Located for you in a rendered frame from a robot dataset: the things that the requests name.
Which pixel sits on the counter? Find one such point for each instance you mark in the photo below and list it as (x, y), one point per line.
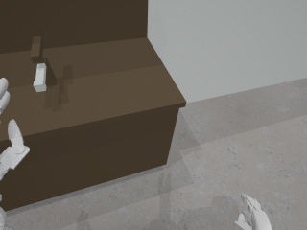
(110, 106)

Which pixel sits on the tap lever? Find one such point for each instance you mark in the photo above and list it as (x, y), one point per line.
(40, 78)

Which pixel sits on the robot right hand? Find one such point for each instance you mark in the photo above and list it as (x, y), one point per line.
(257, 220)

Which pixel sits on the robot left hand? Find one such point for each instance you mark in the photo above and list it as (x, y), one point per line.
(11, 156)

